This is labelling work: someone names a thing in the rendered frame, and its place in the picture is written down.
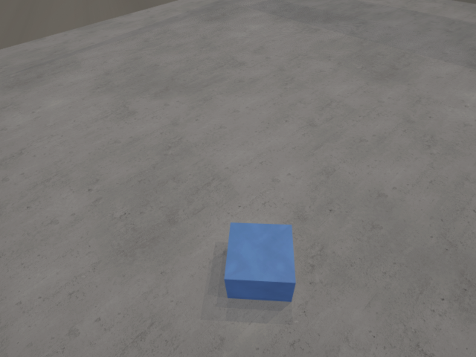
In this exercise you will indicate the carton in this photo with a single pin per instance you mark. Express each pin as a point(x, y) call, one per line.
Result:
point(260, 262)

